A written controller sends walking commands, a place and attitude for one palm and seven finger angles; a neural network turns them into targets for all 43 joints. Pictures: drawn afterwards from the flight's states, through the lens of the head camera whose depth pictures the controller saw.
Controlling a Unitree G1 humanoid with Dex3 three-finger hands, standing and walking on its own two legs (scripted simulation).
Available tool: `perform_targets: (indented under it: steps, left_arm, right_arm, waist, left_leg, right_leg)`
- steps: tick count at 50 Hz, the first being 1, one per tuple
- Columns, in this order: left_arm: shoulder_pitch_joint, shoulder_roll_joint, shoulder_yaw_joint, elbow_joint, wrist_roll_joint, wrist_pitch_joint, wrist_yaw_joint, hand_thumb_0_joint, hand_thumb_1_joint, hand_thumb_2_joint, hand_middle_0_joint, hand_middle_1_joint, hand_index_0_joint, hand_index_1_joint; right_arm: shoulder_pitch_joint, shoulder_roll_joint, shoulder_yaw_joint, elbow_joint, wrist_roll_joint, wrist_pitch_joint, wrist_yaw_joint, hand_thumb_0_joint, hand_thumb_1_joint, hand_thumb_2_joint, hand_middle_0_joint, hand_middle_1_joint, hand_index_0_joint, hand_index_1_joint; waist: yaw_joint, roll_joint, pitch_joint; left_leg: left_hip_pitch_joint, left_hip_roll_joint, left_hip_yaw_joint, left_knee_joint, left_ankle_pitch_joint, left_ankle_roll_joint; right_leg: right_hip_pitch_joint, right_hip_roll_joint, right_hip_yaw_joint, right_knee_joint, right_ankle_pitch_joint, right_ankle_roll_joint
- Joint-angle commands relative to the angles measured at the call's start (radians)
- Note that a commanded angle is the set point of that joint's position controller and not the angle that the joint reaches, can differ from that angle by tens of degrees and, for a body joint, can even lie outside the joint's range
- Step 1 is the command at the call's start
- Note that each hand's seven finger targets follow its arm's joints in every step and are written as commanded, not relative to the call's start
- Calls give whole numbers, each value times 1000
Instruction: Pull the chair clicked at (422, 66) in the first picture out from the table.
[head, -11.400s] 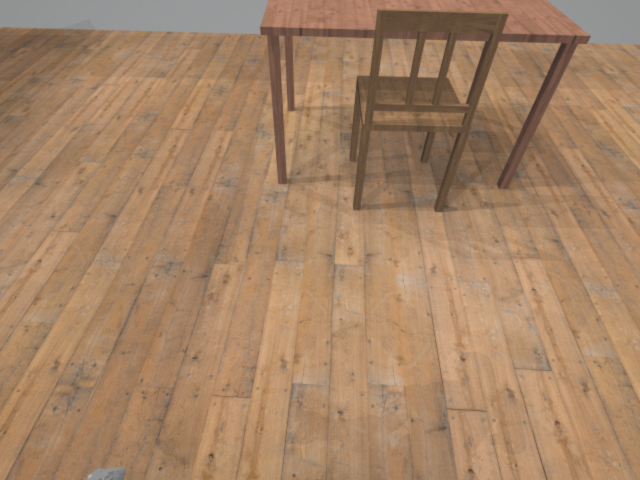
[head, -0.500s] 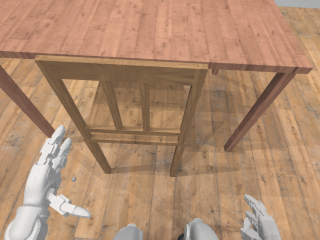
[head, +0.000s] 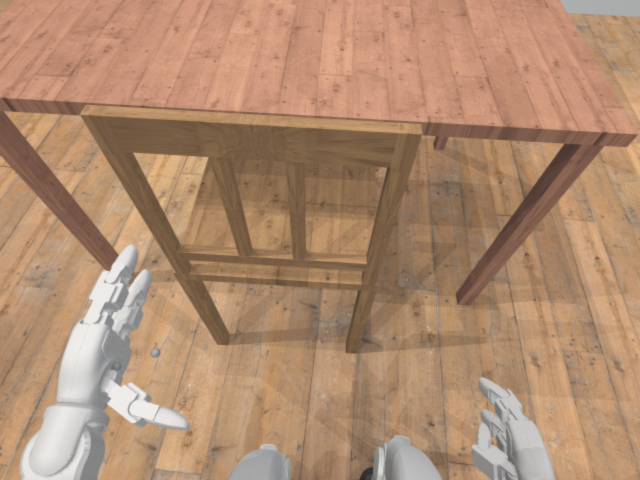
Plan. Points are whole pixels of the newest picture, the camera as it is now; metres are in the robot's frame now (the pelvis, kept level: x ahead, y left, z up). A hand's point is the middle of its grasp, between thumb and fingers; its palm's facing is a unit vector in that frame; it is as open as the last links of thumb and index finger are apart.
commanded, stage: aim the fingers beside a spindle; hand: left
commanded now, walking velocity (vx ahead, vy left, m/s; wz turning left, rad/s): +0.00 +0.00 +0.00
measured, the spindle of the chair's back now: (234, 211) +0.50 +0.17 -0.03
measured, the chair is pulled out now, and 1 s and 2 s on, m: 0.00 0.00 0.00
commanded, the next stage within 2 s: push the fingers through the gap in 1.86 s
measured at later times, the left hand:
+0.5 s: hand (189, 319) +0.30 +0.18 +0.02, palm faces -0.02 -1.00 -0.05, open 16.9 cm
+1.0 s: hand (220, 299) +0.34 +0.16 -0.01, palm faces -0.03 -1.00 -0.04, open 16.9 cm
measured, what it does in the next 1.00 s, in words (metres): stands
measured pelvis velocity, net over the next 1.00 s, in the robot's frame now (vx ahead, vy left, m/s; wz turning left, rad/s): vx -0.01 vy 0.00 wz -0.02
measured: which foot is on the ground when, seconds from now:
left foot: down 0.00-1.00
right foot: down 0.00-1.00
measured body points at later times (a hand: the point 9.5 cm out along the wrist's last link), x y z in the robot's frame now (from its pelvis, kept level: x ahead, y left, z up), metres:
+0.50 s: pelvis +0.00 +0.00 -0.01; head +0.10 +0.00 +0.43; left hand +0.29 +0.24 +0.02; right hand +0.15 -0.25 -0.11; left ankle -0.01 +0.10 -0.66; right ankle +0.05 -0.12 -0.66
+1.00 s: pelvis -0.01 +0.00 -0.02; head +0.11 +0.00 +0.41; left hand +0.33 +0.21 +0.00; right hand +0.14 -0.25 -0.13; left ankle -0.01 +0.10 -0.66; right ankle +0.05 -0.12 -0.66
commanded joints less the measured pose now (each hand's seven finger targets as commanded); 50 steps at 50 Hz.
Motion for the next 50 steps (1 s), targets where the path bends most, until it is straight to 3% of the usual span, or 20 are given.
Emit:
perform_targets:
  steps: [1,3,5,9,10,12,14,21,23,25,29,31,34,35,37,40,48,50]
  left_arm:
    - [-137,136,56,-168,-3,-67,4,0,-500,300,-60,-80,-60,-80]
    - [-196,138,49,-184,4,-72,12,0,-500,300,-60,-80,-60,-80]
    - [-174,149,55,-194,10,-72,24,0,-500,300,-60,-80,-60,-80]
    - [-190,110,33,-150,14,-64,43,0,-500,300,-60,-80,-60,-80]
    - [-183,140,64,-123,17,-61,51,0,-500,300,-60,-80,-60,-80]
    - [-206,143,73,-99,21,-63,56,0,-500,300,-60,-80,-60,-80]
    - [-240,123,51,-112,25,-72,58,0,-500,300,-60,-80,-60,-80]
    - [-315,121,42,-42,27,-89,50,0,-500,300,-60,-80,-60,-80]
    - [-346,104,18,-55,32,-91,50,0,-500,300,-60,-80,-60,-80]
    - [-370,110,24,-38,33,-88,57,0,-500,300,-60,-80,-60,-80]
    - [-403,114,27,-35,47,-90,75,0,-500,300,-60,-80,-60,-80]
    - [-394,122,43,12,51,-86,87,0,-500,300,-60,-80,-60,-80]
    - [-489,108,21,18,59,-95,95,0,-500,300,-60,-80,-60,-80]
    - [-481,127,40,22,61,-98,98,0,-500,300,-60,-80,-60,-80]
    - [-506,112,19,28,69,-103,98,0,-500,300,-60,-80,-60,-80]
    - [-511,85,-8,41,71,-102,103,0,-500,300,-60,-80,-60,-80]
    - [-571,89,2,89,89,-111,139,0,-500,300,-60,-80,-60,-80]
    - [-622,83,-13,113,100,-119,147,0,-500,300,-60,-80,-60,-80]
  right_arm:
    - [-2,-147,-68,-133,7,-56,-10,0,-900,-900,200,300,200,300]
    - [-5,-147,-69,-132,4,-56,-10,0,-900,-900,200,300,200,300]
    - [-3,-146,-70,-136,1,-56,-7,0,-900,-900,200,300,200,300]
    - [-3,-142,-70,-135,-1,-43,0,0,-900,-900,200,300,200,300]
    - [-1,-145,-72,-132,0,-37,1,0,-900,-900,200,300,200,300]
    - [-3,-145,-71,-133,0,-27,2,0,-900,-900,200,300,200,300]
    - [-5,-141,-71,-135,-1,-24,3,0,-900,-900,200,300,200,300]
    - [8,-147,-73,-116,-3,-18,0,0,-900,-900,200,300,200,300]
    - [5,-147,-74,-115,-4,-17,2,0,-900,-900,200,300,200,300]
    - [11,-149,-76,-110,-6,-15,2,0,-900,-900,200,300,200,300]
    - [14,-148,-78,-110,-8,-4,8,0,-900,-900,200,300,200,300]
    - [18,-149,-76,-109,-8,6,9,0,-900,-900,200,300,200,300]
    - [17,-148,-76,-104,-9,14,9,0,-900,-900,200,300,200,300]
    - [16,-149,-77,-106,-10,15,9,0,-900,-900,200,300,200,300]
    - [19,-145,-76,-102,-10,19,11,0,-900,-900,200,300,200,300]
    - [25,-147,-78,-102,-12,25,16,0,-900,-900,200,300,200,300]
    - [28,-146,-79,-96,-15,50,24,0,-900,-900,200,300,200,300]
    - [28,-149,-78,-89,-16,55,22,0,-900,-900,200,300,200,300]
  waist:
    - [-24,23,-244]
    - [-25,30,-262]
    - [-15,36,-302]
    - [-21,8,-287]
    - [-17,-8,-287]
    - [-16,-16,-279]
    - [-17,20,-298]
    - [-32,-15,-315]
    - [-32,29,-332]
    - [-39,-3,-340]
    - [-27,19,-364]
    - [-30,-18,-352]
    - [-44,-11,-355]
    - [-34,1,-371]
    - [-38,22,-379]
    - [-43,14,-403]
    - [-43,-5,-396]
    - [-57,-14,-388]
  left_leg:
    - [29,-28,-55,-180,289,-24]
    - [34,-27,-57,-177,293,-25]
    - [41,-27,-56,-173,332,-25]
    - [16,-28,-50,-168,326,-26]
    - [-2,-27,-47,-165,314,-24]
    - [-20,-29,-41,-163,296,-23]
    - [-10,-29,-39,-160,300,-24]
    - [-30,-26,-43,-139,300,-21]
    - [-16,-26,-42,-133,318,-23]
    - [-24,-24,-45,-124,327,-20]
    - [-22,-25,-46,-121,338,-26]
    - [-53,-26,-44,-116,323,-23]
    - [-60,-26,-42,-105,301,-21]
    - [-63,-26,-41,-102,305,-20]
    - [-45,-26,-43,-101,323,-24]
    - [-35,-23,-47,-92,351,-25]
    - [-81,-27,-43,-78,314,-26]
    - [-95,-26,-47,-69,295,-23]
  right_leg:
    - [237,45,83,-101,105,-4]
    - [232,43,83,-92,108,-4]
    - [257,42,84,-82,145,-6]
    - [247,42,83,-76,153,-1]
    - [255,42,88,-79,144,-2]
    - [259,41,95,-79,137,-2]
    - [250,39,95,-71,141,-3]
    - [237,41,100,-55,150,-2]
    - [220,38,98,-44,165,-3]
    - [224,39,99,-40,179,-1]
    - [214,36,97,-23,183,-4]
    - [223,37,101,-22,184,-3]
    - [200,36,105,-17,166,-1]
    - [205,36,107,-11,167,-3]
    - [196,35,105,-5,184,-5]
    - [183,37,99,7,201,-6]
    - [168,34,104,21,182,-5]
    - [143,36,104,26,161,-5]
